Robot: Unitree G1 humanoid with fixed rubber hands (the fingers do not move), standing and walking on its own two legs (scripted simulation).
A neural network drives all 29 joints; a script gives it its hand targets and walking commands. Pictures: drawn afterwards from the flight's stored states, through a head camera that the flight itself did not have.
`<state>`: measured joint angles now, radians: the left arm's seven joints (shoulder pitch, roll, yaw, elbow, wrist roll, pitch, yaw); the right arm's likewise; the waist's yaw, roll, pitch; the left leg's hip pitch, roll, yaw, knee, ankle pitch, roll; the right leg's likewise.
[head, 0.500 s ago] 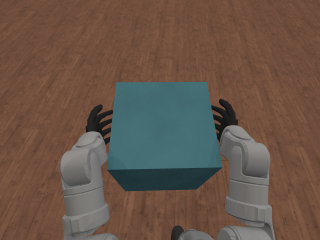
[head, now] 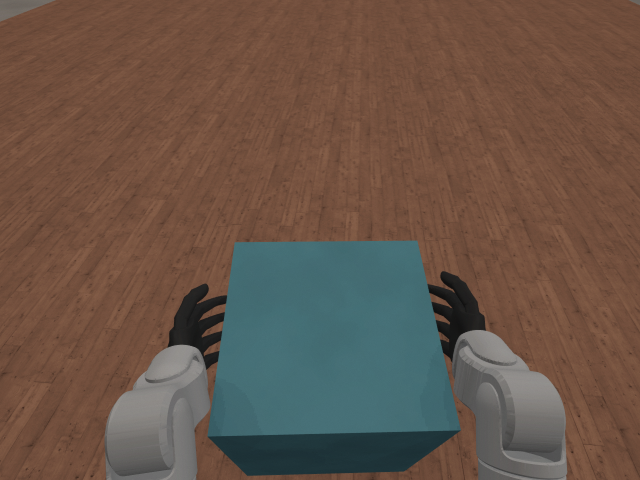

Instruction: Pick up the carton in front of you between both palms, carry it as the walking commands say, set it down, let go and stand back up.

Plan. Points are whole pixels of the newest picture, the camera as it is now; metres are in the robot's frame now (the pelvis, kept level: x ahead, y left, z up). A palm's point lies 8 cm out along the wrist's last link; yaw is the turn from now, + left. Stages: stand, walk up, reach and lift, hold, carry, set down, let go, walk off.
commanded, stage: carry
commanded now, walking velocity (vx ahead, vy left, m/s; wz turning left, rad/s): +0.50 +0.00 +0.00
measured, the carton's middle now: (326, 366) +0.25 +0.00 +0.04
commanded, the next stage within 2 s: none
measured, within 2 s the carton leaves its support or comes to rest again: neither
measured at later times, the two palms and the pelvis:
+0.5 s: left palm (248, 182) +0.53 +0.12 +0.11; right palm (427, 181) +0.54 -0.18 +0.11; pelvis +0.31 -0.03 +0.00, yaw +1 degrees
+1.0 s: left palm (254, 102) +0.87 +0.15 +0.10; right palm (384, 98) +0.87 -0.15 +0.11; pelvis +0.64 +0.00 +0.00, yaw +0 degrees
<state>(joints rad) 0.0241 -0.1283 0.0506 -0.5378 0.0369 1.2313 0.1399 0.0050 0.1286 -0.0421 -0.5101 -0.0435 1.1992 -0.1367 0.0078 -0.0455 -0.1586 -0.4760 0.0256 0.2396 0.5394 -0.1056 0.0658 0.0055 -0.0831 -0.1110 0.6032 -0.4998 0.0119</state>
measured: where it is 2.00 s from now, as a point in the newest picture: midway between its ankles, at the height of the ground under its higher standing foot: (317, 273)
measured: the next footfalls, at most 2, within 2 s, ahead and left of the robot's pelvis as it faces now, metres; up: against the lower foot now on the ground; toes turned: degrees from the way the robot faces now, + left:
right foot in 0.48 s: +0.46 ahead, -0.13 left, +0.00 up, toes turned -11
left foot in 0.98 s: +0.80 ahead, +0.10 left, +0.00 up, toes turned +12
